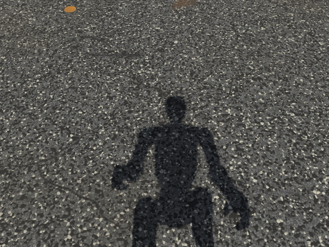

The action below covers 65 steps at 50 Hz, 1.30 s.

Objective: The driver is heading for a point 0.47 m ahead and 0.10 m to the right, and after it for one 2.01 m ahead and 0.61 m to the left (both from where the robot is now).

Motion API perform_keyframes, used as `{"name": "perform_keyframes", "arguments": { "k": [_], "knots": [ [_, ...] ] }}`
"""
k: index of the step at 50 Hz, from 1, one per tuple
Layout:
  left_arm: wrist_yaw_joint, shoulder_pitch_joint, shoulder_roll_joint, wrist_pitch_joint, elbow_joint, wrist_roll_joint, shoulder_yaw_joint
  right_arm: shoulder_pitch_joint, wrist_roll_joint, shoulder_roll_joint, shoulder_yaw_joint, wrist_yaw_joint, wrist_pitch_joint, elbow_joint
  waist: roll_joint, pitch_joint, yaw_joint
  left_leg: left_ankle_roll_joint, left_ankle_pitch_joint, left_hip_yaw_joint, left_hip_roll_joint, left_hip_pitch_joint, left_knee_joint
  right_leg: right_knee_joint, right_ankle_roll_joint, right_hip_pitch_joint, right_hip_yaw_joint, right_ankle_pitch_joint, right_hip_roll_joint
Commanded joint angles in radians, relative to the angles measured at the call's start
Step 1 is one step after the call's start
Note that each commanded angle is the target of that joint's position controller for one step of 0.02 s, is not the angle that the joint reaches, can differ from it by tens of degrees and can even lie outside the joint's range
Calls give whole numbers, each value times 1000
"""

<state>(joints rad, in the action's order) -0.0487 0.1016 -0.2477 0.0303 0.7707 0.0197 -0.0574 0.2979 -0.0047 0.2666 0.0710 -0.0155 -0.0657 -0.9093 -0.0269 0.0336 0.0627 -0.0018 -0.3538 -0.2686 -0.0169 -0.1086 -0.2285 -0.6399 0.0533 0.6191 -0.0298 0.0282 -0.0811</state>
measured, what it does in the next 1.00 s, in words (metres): walks ahead: right foot, then left foot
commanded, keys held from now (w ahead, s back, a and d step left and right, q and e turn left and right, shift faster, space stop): w+e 0.40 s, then q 0.60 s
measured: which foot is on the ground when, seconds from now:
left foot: down 0.00-0.08, up 0.10-0.52, down 0.54-0.98, up 1.00-1.00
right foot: up 0.00-0.04, down 0.06-0.56, up 0.58-0.96, down 0.98-1.00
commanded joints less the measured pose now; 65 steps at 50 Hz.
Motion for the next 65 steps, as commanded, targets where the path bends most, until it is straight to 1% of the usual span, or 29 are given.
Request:
{"name": "perform_keyframes", "arguments": {
  "k": [1,3,4,5,6,7,8,9,13,18,21,24,26,27,28,29,30,32,34,37,45,48,49,50,51,52,54,60,65],
  "knots": [
    [-14,-31,-103,9,-102,3,-32,-16,-14,210,51,-15,17,50,113,-7,-57,119,1034,48,313,-41,-146,4,53,-50,-82,141,73],
    [0,228,-194,6,-46,8,-85,-52,-19,217,49,-20,28,62,99,-146,-205,71,1063,17,260,81,-510,92,120,-423,-86,106,148],
    [24,354,-289,-6,-19,7,-115,-29,8,160,28,-18,16,84,-52,-236,-233,24,619,18,201,352,-829,109,184,-723,176,89,-10],
    [25,285,-350,4,-52,10,-117,26,18,44,-7,-4,-20,140,-247,-328,-115,-35,-216,173,-44,771,-1173,265,394,-997,782,243,-237],
    [18,313,-266,16,-61,0,-90,-72,-20,129,6,17,-65,154,-112,-374,-188,-5,-212,373,-1,882,-1221,353,376,-1021,830,277,-254],
    [18,284,-214,28,-57,-5,-76,-141,-49,145,9,25,-85,179,-71,-245,-183,21,-135,365,46,931,-1176,350,330,-925,671,221,-221],
    [16,218,-184,37,-63,-1,-67,-144,-34,134,7,21,-92,172,28,-146,-127,27,-59,361,94,890,-1063,350,286,-763,543,115,-169],
    [19,156,-147,40,-77,-2,-56,-146,-4,149,17,13,-86,160,35,-109,-94,20,-19,357,124,821,-970,361,259,-646,458,23,-132],
    [42,132,-174,43,-100,-8,-58,-129,19,119,18,12,-42,171,13,-63,-43,-42,74,330,132,714,-794,421,260,-439,349,-148,-81],
    [64,194,-201,29,-89,1,-67,-310,14,72,-5,19,-41,229,-39,-26,-112,-72,402,304,57,634,-409,408,181,-349,259,-28,7],
    [66,240,-190,21,-67,3,-64,-356,2,92,-2,32,-50,250,-62,-23,-134,-58,463,313,34,606,-308,359,158,-399,295,0,-18],
    [76,268,-159,12,-43,-10,-54,-320,19,115,6,49,-68,239,-88,-50,-129,-4,443,309,30,592,-256,236,121,-536,317,-164,-61],
    [76,226,-150,9,-51,-16,-48,-213,31,135,16,50,-77,205,-92,-97,-64,49,485,268,8,455,-195,99,77,-561,286,-357,-25],
    [76,227,-126,12,-66,-28,-38,-128,43,178,25,49,-82,191,-39,-191,-32,94,768,339,91,272,-237,-67,34,-508,242,-295,33],
    [77,354,-88,20,-64,-30,-22,-47,61,230,30,48,-76,183,155,-346,-55,259,1057,606,298,-61,-297,-389,-41,-268,179,74,133],
    [68,449,-100,21,-37,-29,-17,-10,31,177,19,58,-58,151,314,-442,-68,372,1060,847,411,-158,-234,-578,-93,-141,166,616,172],
    [64,392,-175,13,-42,-18,-31,-49,-6,156,11,62,-42,165,214,-372,-55,346,786,860,382,-92,-197,-648,-102,-72,192,614,122],
    [74,194,-188,-10,-86,-21,-39,-153,-4,141,4,56,-13,196,70,-165,-40,279,546,723,295,144,-139,-617,-111,1,138,526,79],
    [88,163,-161,-27,-106,-27,-40,-180,8,167,13,44,5,203,93,-106,-71,243,483,662,232,310,-93,-479,-102,-76,125,471,58],
    [104,186,-112,-29,-100,-27,-30,-174,11,184,28,28,25,209,161,-145,-84,240,518,609,183,357,-81,-294,-114,-166,98,439,88],
    [91,84,-118,-15,-130,-18,-30,-165,-11,190,46,-3,79,230,183,-134,-54,203,159,712,148,398,-80,-11,-113,-261,123,285,122],
    [79,137,-139,7,-116,-16,-42,-164,-21,169,39,-12,95,241,169,-129,-93,139,164,714,91,440,-169,255,-72,-433,118,137,89],
    [85,164,-203,7,-123,-34,-56,-133,-15,123,25,-11,96,247,53,-161,-82,85,-6,641,33,530,-314,302,-6,-539,255,117,-91],
    [85,129,-277,-7,-124,-67,-73,-124,-19,100,22,-9,87,280,-230,-109,-38,27,-208,418,-123,708,-511,356,139,-521,485,-29,-270],
    [84,99,-228,-5,-145,-81,-63,-106,-3,183,45,-6,76,268,-211,-115,-51,-15,-265,404,-64,719,-757,356,215,-474,534,-111,-338],
    [88,53,-175,-2,-162,-68,-47,-80,-11,218,62,-3,80,246,-136,-106,-35,-32,-213,410,-46,716,-862,334,195,-461,442,-140,-291],
    [90,-2,-144,-2,-169,-36,-37,-47,-10,193,64,-12,107,216,-88,-78,-24,-72,-111,387,-27,745,-961,302,131,-474,285,-151,-195],
    [102,69,-182,-30,-144,-36,-53,-169,-20,110,29,11,115,307,-144,-98,-97,-115,-35,296,32,711,-747,292,162,-564,142,-230,-187],
    [83,59,-229,-33,-136,-15,-73,-167,-18,130,34,34,122,338,-170,-114,-99,-67,-23,217,30,535,-514,265,156,-530,95,-233,-227]
  ]
}}
Velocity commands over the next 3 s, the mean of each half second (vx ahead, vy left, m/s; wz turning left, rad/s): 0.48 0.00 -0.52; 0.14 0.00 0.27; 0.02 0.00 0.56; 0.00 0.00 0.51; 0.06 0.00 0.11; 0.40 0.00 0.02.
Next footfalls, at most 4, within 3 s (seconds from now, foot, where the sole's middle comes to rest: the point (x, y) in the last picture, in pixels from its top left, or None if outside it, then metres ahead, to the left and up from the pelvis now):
0.06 right None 0.21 -0.11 -0.77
0.54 left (156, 232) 0.53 0.04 -0.77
0.98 right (213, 240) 0.48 -0.18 -0.77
1.38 left None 0.45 0.09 -0.77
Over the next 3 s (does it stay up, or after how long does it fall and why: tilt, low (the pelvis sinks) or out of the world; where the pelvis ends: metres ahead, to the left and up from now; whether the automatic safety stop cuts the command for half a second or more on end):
stays up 0.62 0.05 0.01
